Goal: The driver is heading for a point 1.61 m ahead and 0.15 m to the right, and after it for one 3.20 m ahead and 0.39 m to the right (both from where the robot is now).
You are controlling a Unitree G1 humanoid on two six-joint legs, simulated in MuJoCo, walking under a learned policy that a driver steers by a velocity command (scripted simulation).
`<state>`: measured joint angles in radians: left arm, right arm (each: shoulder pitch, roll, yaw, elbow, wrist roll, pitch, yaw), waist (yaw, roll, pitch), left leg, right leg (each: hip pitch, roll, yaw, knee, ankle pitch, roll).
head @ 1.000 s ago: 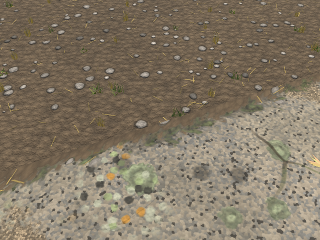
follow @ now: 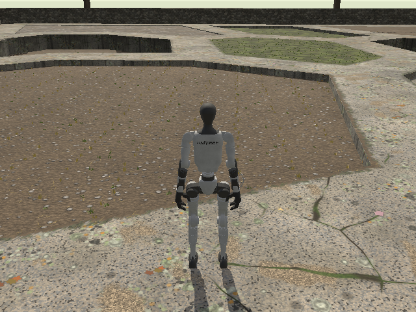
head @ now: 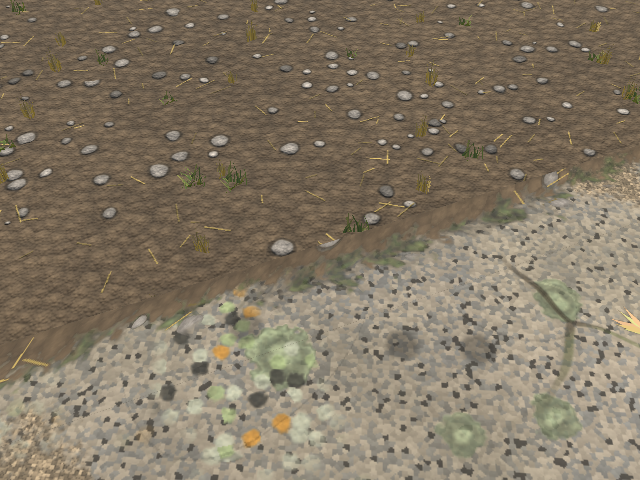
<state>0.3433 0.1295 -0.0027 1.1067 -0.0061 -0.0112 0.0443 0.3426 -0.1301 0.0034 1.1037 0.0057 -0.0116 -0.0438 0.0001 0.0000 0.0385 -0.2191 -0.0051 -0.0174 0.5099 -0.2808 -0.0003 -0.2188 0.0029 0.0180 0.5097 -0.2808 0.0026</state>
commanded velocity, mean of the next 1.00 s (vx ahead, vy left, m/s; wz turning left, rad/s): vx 0.14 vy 0.00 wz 0.00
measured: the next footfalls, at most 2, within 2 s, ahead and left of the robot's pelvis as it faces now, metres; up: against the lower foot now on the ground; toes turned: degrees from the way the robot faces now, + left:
left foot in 1.18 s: +0.39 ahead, +0.05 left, +0.00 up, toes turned -1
right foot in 1.60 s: +0.22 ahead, -0.15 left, +0.00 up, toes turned -2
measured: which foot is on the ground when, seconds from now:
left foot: down 0.00-0.86, up 0.88-1.00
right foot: down 0.00-1.00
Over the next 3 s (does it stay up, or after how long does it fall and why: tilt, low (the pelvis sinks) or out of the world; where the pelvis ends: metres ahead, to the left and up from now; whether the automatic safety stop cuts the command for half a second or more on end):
stays up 0.53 -0.08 0.01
